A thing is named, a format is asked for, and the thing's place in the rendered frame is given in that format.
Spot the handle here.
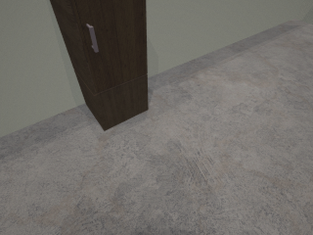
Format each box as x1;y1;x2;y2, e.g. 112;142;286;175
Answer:
86;23;99;53

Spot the cupboard door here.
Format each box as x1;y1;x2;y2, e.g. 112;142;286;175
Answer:
70;0;147;93

